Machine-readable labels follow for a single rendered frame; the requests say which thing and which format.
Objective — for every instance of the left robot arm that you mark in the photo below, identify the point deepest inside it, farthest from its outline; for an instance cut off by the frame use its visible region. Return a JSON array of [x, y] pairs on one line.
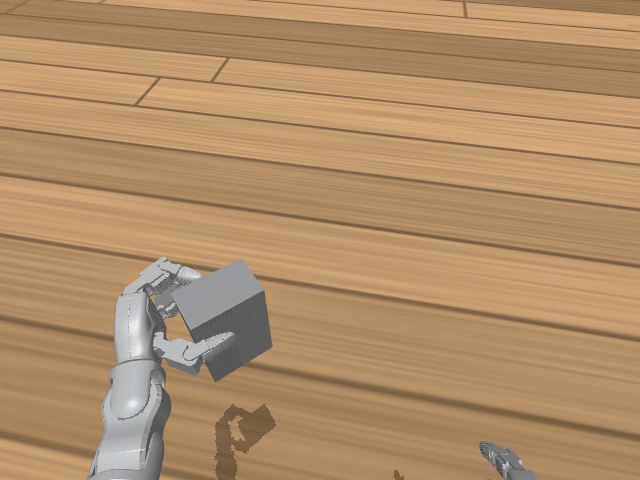
[[134, 411]]

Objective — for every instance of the left robot hand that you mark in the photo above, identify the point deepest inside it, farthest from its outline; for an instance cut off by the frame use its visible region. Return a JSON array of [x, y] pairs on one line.
[[139, 327]]

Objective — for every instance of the right robot hand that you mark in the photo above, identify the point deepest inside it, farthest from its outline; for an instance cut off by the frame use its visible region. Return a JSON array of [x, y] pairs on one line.
[[507, 463]]

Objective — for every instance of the carton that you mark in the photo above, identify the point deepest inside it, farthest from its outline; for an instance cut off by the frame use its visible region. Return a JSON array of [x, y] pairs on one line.
[[229, 299]]

